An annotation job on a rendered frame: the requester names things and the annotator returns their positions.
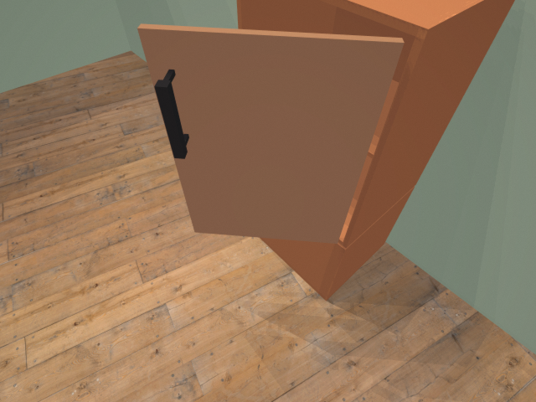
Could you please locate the cupboard door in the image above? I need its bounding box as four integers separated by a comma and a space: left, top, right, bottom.
137, 23, 405, 244

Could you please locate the handle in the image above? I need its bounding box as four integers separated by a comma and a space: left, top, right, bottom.
154, 70, 189, 159

